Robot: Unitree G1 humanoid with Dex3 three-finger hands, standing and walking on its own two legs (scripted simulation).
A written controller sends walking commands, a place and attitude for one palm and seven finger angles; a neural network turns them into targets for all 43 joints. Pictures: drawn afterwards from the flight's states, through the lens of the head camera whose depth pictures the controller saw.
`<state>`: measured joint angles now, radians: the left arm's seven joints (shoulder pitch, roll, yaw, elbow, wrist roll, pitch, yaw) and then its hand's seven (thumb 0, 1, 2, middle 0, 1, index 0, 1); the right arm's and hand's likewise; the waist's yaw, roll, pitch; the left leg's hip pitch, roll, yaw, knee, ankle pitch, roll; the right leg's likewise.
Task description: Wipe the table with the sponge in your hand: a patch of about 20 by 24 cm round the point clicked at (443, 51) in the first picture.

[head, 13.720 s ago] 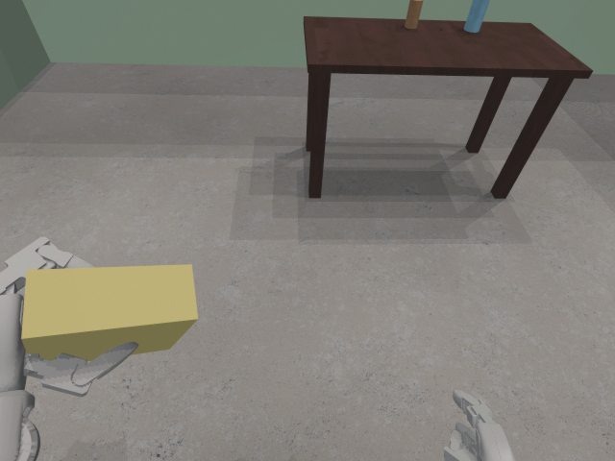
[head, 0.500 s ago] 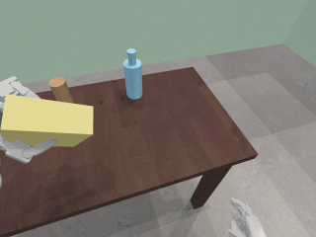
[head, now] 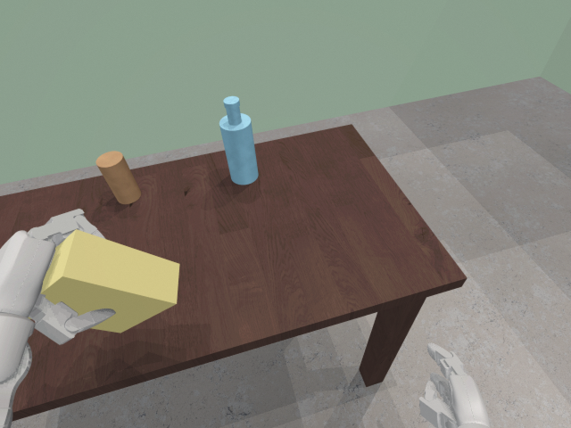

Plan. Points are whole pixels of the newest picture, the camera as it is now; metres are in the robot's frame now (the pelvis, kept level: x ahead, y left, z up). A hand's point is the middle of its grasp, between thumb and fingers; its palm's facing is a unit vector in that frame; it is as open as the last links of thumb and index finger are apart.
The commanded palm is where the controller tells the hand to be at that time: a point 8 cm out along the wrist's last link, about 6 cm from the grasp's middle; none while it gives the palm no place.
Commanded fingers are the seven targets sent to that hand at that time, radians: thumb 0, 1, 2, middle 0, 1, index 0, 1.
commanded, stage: turn the palm down, sponge in hand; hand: left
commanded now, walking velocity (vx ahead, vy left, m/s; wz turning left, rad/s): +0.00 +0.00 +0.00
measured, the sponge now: (119, 292) +0.24 +0.25 +0.09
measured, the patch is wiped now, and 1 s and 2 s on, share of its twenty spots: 0.00 0.00 0.00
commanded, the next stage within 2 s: move the sponge above the wiping area in 1.58 s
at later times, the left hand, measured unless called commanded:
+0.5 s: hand (73, 280) +0.24 +0.29 +0.13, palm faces +0.20 -0.36 -0.91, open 9.7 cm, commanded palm +0.21 +0.30 +0.17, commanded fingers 0.00 0.10 1.30 -1.20 -1.60 -1.20 -1.60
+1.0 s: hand (63, 287) +0.24 +0.31 +0.11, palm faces +0.06 -0.16 -0.99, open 9.7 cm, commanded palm +0.21 +0.30 +0.17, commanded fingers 0.00 0.10 1.30 -1.20 -1.60 -1.20 -1.60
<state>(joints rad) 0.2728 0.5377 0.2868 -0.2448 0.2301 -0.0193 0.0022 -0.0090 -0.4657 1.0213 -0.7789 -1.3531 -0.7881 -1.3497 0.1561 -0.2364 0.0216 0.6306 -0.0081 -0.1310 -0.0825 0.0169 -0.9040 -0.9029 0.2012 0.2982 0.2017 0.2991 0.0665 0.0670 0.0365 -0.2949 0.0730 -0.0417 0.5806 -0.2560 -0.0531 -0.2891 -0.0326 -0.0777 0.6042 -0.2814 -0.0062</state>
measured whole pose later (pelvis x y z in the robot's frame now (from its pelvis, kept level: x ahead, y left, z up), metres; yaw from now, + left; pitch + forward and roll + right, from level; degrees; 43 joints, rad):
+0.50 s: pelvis +0.03 +0.02 +0.00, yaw -1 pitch +0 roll +0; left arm 0.40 0.55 0.19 -0.39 0.50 0.09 0.10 -0.01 -0.47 1.02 -0.78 -1.35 -0.79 -1.35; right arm 0.16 -0.25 -0.01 0.59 0.01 -0.07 -0.09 0.02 -0.91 -0.90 0.20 0.30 0.20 0.30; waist 0.09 0.08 -0.01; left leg -0.31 0.06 -0.01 0.61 -0.30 -0.05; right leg -0.30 -0.05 -0.05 0.60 -0.31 0.02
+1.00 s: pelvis +0.02 +0.03 +0.01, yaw +0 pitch -3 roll +0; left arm 0.22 0.52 0.03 -0.22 0.79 0.25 0.04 -0.01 -0.46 1.02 -0.78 -1.35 -0.79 -1.35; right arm 0.06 -0.24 0.04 0.66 0.02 -0.03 -0.09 0.02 -0.90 -0.90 0.20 0.30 0.20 0.30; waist 0.13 0.10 0.03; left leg -0.18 0.05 -0.01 0.46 -0.22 -0.04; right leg -0.17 -0.06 -0.06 0.44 -0.22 0.03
